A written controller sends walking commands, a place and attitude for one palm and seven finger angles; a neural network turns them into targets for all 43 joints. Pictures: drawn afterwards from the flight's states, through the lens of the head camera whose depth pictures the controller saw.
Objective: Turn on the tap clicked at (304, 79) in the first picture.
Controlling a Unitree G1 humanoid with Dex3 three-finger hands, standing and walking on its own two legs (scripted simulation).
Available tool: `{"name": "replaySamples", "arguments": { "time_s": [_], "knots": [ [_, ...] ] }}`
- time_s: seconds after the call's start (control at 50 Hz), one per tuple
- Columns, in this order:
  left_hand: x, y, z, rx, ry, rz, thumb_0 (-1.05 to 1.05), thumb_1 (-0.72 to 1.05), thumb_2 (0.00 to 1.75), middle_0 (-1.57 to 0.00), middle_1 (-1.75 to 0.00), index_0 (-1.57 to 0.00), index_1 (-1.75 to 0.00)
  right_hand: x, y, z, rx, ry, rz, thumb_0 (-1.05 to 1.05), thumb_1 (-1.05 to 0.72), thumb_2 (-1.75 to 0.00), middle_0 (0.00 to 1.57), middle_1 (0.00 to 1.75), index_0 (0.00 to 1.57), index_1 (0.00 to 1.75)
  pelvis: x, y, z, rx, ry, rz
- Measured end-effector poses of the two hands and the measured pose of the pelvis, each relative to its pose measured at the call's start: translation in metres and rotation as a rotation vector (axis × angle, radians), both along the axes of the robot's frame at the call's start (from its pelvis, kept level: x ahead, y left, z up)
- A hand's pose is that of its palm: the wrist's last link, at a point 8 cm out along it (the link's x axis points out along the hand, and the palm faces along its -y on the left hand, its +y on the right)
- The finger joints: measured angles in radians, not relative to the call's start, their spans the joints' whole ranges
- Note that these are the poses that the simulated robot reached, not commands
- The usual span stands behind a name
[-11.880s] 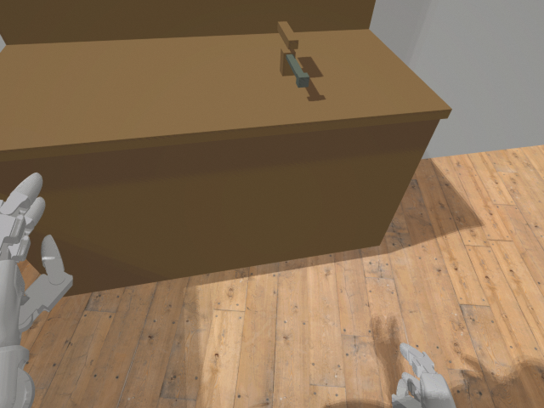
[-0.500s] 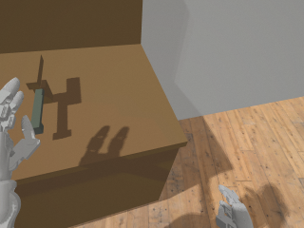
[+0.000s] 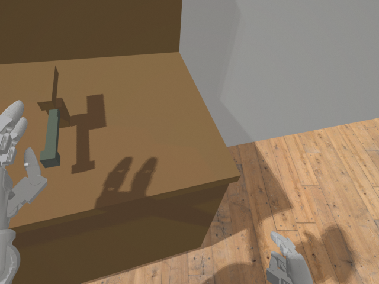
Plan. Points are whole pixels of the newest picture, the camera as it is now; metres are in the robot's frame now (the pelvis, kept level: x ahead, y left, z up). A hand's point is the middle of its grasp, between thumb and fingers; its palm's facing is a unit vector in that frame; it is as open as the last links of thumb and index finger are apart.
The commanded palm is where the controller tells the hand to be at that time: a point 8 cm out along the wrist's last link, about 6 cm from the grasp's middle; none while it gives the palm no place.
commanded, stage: look again from close up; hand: left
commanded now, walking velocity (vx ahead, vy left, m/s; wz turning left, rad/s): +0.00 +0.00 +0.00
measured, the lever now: (50, 158) +0.32 +0.33 +0.06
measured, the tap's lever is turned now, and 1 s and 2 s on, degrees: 0 0 0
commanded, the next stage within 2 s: turn the palm inward beside the body in 0.12 s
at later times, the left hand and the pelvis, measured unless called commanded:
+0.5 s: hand (50, 198) +0.20 +0.24 +0.15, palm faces +0.35 -0.87 -0.34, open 7.4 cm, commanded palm +0.14 +0.28 +0.17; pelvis -0.02 -0.03 -0.01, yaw +2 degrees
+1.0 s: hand (68, 204) +0.20 +0.21 +0.14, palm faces +0.52 -0.80 -0.30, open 7.4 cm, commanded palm +0.14 +0.24 +0.15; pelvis +0.00 -0.08 -0.03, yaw +4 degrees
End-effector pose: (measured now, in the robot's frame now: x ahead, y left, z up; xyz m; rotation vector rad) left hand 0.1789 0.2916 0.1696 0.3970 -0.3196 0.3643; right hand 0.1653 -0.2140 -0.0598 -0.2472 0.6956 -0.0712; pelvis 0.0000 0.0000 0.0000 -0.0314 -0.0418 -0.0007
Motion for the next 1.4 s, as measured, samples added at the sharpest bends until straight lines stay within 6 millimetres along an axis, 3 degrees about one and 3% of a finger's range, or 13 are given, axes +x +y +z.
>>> {"name": "replaySamples", "arguments": {
  "time_s": [0.24,0.28,0.32,0.38,0.46,0.52,0.62,0.7,0.8,0.88,0.98,1.14,1.4],
  "knots": [
    [-0.005,-0.003,0.009,0.057,-0.018,-0.006,0.02,0.89,0.90,-0.21,-0.31,-0.21,-0.30,-0.008,-0.004,-0.001,-0.010,0.004,0.002,0.01,-0.90,-0.89,0.20,0.30,0.20,0.30,-0.006,-0.004,-0.001,-0.001,-0.002,0.018],
    [0.004,0.009,0.027,0.155,-0.051,0.006,0.02,0.88,0.90,-0.21,-0.31,-0.22,-0.30,-0.009,-0.003,-0.007,-0.034,0.028,0.076,0.01,-0.90,-0.89,0.20,0.30,0.20,0.30,-0.008,-0.009,-0.003,0.013,0.006,0.052],
    [0.012,0.025,0.037,0.091,-0.055,0.046,0.02,0.88,0.90,-0.21,-0.31,-0.22,-0.30,-0.008,-0.004,-0.015,-0.024,0.056,0.125,0.01,-0.90,-0.89,0.20,0.30,0.20,0.30,-0.009,-0.012,-0.004,0.024,0.014,0.055],
    [0.012,0.032,0.033,-0.025,0.031,0.087,0.01,0.89,0.90,-0.21,-0.31,-0.21,-0.30,-0.004,-0.012,-0.019,0.017,0.052,0.121,0.01,-0.90,-0.89,0.20,0.30,0.20,0.30,-0.011,-0.016,-0.004,0.029,0.020,0.033],
    [-0.005,0.003,0.003,-0.032,0.173,0.038,0.02,0.89,0.90,-0.20,-0.30,-0.20,-0.30,0.003,-0.027,-0.016,0.037,0.002,0.102,0.01,-0.90,-0.89,0.21,0.30,0.20,0.30,-0.016,-0.025,-0.007,0.033,0.034,0.024],
    [-0.024,-0.020,-0.014,-0.049,0.157,0.012,0.02,0.89,0.90,-0.20,-0.30,-0.21,-0.30,0.007,-0.040,-0.014,0.015,-0.025,0.096,0.01,-0.90,-0.89,0.21,0.30,0.20,0.30,-0.021,-0.036,-0.011,0.038,0.040,0.032],
    [-0.046,-0.026,-0.011,-0.040,0.026,0.141,0.02,0.88,0.90,-0.21,-0.31,-0.22,-0.30,0.012,-0.058,-0.022,-0.013,-0.027,0.115,0.01,-0.90,-0.89,0.20,0.30,0.20,0.30,-0.026,-0.058,-0.019,0.035,0.041,0.068],
    [-0.045,-0.025,-0.010,-0.055,0.037,0.222,0.02,0.88,0.90,-0.21,-0.31,-0.21,-0.30,0.016,-0.067,-0.032,-0.004,-0.021,0.117,0.01,-0.90,-0.89,0.20,0.30,0.20,0.30,-0.027,-0.073,-0.023,0.030,0.038,0.089],
    [-0.029,-0.040,-0.012,-0.062,0.124,0.189,0.02,0.89,0.90,-0.20,-0.30,-0.21,-0.30,0.020,-0.076,-0.041,0.033,-0.030,0.078,0.01,-0.90,-0.89,0.20,0.30,0.20,0.30,-0.022,-0.083,-0.025,0.027,0.042,0.088],
    [-0.023,-0.050,-0.012,-0.069,0.141,0.154,0.02,0.89,0.90,-0.21,-0.30,-0.21,-0.30,0.022,-0.083,-0.046,0.055,-0.020,0.034,0.01,-0.90,-0.89,0.20,0.30,0.20,0.30,-0.014,-0.086,-0.025,0.030,0.057,0.079],
    [-0.027,-0.049,-0.015,-0.095,0.144,0.181,0.02,0.89,0.90,-0.21,-0.31,-0.21,-0.30,0.024,-0.090,-0.051,0.046,0.008,0.005,0.01,-0.90,-0.89,0.20,0.30,0.20,0.30,-0.001,-0.083,-0.026,0.033,0.082,0.075],
    [-0.030,-0.044,-0.032,-0.146,0.167,0.186,0.02,0.89,0.90,-0.21,-0.30,-0.21,-0.30,0.034,-0.083,-0.046,0.007,-0.006,0.020,0.01,-0.90,-0.89,0.20,0.30,0.20,0.30,0.014,-0.068,-0.024,0.029,0.109,0.077],
    [-0.031,-0.043,-0.037,-0.201,0.158,0.161,0.02,0.89,0.90,-0.21,-0.30,-0.21,-0.30,0.050,-0.037,-0.031,0.051,-0.104,0.076,0.01,-0.90,-0.89,0.20,0.30,0.20,0.30,0.019,-0.048,-0.022,0.019,0.106,0.076]
  ]
}}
